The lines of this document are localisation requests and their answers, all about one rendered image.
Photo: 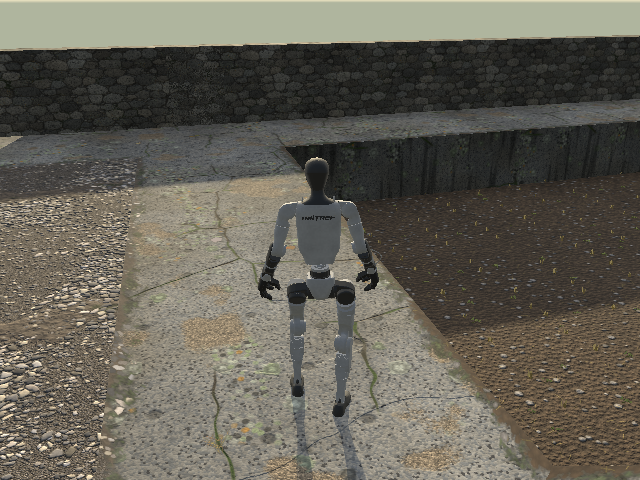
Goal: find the right robot thigh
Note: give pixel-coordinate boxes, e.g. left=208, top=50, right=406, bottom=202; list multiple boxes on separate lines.
left=334, top=279, right=356, bottom=354

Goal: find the robot left upper arm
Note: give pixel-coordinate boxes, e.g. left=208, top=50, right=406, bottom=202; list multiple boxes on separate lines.
left=271, top=202, right=297, bottom=257

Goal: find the robot left forearm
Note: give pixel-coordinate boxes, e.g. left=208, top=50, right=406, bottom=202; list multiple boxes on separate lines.
left=260, top=242, right=281, bottom=282

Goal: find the right robot hand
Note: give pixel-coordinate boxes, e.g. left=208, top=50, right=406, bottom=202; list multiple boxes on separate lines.
left=356, top=270, right=379, bottom=291

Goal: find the robot right upper arm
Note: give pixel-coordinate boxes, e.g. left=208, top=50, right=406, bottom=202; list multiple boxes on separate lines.
left=338, top=200, right=368, bottom=254

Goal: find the left robot hand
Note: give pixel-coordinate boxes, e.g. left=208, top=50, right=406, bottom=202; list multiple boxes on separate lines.
left=258, top=277, right=281, bottom=300

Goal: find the humanoid robot head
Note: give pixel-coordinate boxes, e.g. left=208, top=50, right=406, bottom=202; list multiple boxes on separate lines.
left=301, top=157, right=335, bottom=205

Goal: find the robot right forearm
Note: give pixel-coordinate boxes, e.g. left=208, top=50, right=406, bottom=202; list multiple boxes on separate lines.
left=358, top=239, right=377, bottom=274

